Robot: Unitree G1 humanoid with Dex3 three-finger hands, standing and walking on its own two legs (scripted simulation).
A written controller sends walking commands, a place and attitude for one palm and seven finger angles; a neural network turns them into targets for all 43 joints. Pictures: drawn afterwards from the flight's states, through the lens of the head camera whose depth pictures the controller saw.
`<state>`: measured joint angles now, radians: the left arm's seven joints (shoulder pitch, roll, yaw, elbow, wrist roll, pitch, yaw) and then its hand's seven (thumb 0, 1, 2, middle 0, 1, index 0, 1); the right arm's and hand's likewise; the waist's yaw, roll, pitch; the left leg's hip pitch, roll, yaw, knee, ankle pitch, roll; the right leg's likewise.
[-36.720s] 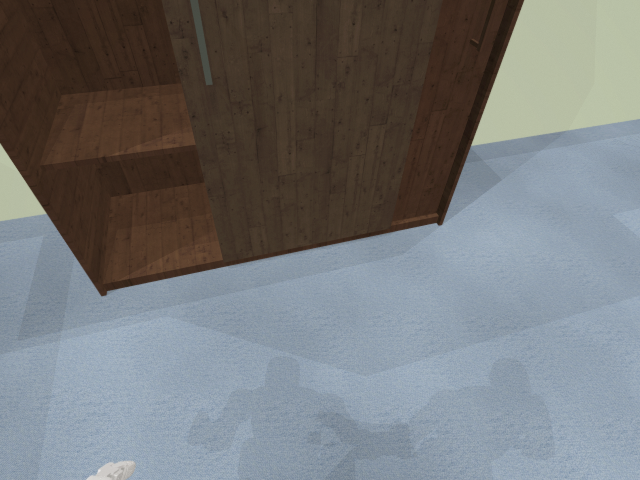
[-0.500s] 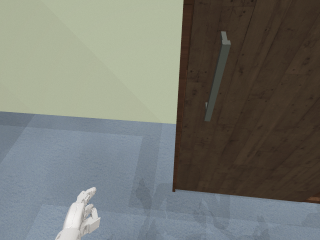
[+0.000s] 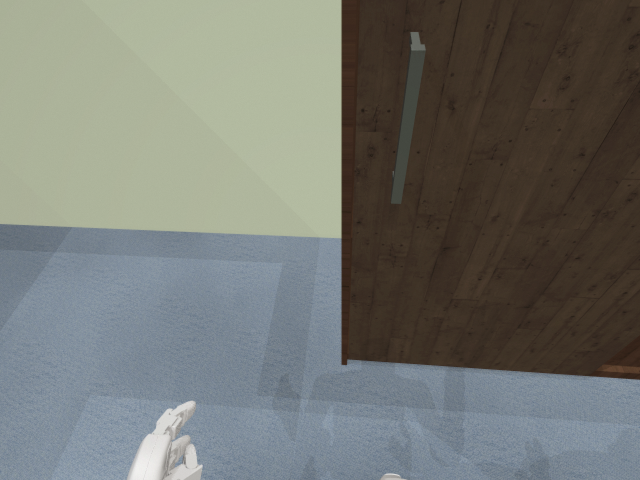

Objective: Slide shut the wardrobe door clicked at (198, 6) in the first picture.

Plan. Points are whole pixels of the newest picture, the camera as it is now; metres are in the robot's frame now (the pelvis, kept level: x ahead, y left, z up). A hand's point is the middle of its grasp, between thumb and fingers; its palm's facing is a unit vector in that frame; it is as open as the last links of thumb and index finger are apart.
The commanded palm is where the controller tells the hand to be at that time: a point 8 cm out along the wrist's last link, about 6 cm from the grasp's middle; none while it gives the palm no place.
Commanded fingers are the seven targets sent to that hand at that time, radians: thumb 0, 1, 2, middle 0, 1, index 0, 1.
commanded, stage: step back with the hand held close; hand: right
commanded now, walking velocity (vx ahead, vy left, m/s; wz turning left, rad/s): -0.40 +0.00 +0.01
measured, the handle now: (404, 128) +0.55 -0.09 +0.16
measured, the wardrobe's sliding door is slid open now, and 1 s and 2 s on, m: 0.00 0.00 0.00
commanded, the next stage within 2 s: stop stepping back and stand still in 0.18 s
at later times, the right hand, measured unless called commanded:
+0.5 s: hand out of the picture +0.08 -0.29 +0.20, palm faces +0.39 +0.79 -0.47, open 7.4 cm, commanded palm +0.03 -0.32 +0.19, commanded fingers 0.00 -0.90 -0.90 0.20 0.30 0.20 0.30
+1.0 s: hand out of the picture +0.01 -0.30 +0.20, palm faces +0.45 +0.75 -0.49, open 7.4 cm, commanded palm -0.04 -0.34 +0.19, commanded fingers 0.00 -0.90 -0.90 0.20 0.30 0.20 0.30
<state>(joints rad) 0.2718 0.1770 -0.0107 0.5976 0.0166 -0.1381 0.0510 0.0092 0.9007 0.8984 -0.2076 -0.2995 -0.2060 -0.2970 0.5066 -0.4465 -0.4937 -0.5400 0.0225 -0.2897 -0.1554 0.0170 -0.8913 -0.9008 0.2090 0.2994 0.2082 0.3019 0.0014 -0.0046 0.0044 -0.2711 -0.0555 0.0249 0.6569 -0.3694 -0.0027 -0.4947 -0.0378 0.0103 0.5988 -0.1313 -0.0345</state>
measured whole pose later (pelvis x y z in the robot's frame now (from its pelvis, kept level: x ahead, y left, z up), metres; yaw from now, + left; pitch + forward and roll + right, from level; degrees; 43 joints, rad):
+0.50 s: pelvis -0.12 -0.03 +0.02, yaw +2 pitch +1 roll +3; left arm 0.22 0.16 -0.02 0.58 0.02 -0.12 0.06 0.01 0.90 0.90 -0.21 -0.30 -0.21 -0.30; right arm 0.60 -0.48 -0.46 -0.59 0.05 -0.20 -0.15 0.01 -0.89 -0.90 0.21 0.30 0.21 0.30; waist 0.00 0.02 -0.03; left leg -0.18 -0.05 0.05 0.53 -0.47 0.02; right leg -0.35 0.00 -0.01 0.34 -0.09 -0.03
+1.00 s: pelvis -0.18 -0.04 +0.00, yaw +0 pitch -2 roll +2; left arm 0.35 0.16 -0.03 0.62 0.02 -0.12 0.05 0.01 0.90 0.90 -0.21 -0.30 -0.21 -0.30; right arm 0.56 -0.49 -0.46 -0.52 0.00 -0.23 -0.16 0.02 -0.89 -0.90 0.21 0.30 0.21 0.30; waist 0.04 0.01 -0.06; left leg -0.30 0.00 0.08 0.58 -0.44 0.04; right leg -0.31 -0.06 -0.03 0.68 -0.40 -0.02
